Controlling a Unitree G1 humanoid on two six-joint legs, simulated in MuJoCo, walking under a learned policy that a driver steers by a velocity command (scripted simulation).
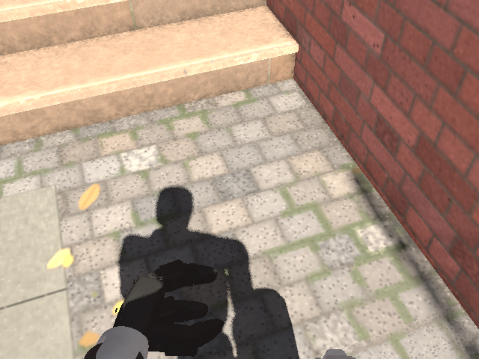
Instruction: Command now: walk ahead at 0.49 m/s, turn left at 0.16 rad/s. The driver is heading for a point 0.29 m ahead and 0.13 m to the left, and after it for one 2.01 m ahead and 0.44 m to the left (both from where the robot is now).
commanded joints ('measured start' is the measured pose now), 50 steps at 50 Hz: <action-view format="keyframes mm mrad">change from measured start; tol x32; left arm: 1 34 135 44 -10 -2 -51 -12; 5 730 372 139 272 15 -85 26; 9 310 132 87 286 -18 -107 39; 50 245 204 161 92 -59 -33 171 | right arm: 1 -58 -329 -76 -86 21 -34 -17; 24 -579 -185 -114 -278 55 13 -4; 36 -167 -413 -211 -163 -1 -32 -145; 50 -389 -290 -143 -322 57 150 -167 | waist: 1 176 158 -11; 5 300 -389 -203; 50 111 76 33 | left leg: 1 -50 143 -12 36 1173 150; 2 -139 90 -22 259 1192 96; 4 -706 -165 -211 889 152 104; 9 -914 -108 -279 1762 417 149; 31 -587 -196 69 270 209 51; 35 428 168 -658 172 1050 538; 40 -253 20 -341 74 743 343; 50 -273 -25 -331 93 244 208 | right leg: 1 511 121 -29 -233 -35 9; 3 1241 -62 536 -499 189 -100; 5 1102 -220 1009 -953 -177 13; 14 727 -121 128 -1036 364 138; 27 1340 -186 -136 -1093 1387 131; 32 1410 -135 -143 -814 1195 124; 35 570 184 73 -167 -336 364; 50 825 109 157 -646 120 257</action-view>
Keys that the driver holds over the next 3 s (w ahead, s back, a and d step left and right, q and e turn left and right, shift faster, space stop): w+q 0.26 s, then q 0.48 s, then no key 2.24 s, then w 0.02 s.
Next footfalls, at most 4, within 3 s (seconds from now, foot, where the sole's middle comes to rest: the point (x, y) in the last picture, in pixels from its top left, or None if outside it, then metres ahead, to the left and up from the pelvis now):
0.02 right None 0.21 -0.14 -0.62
0.64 left None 0.35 0.09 -0.62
1.10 right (286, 350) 0.48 -0.13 -0.62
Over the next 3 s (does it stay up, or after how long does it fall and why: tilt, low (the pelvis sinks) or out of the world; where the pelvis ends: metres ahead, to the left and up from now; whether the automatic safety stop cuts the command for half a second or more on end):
stays up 0.38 -0.03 0.16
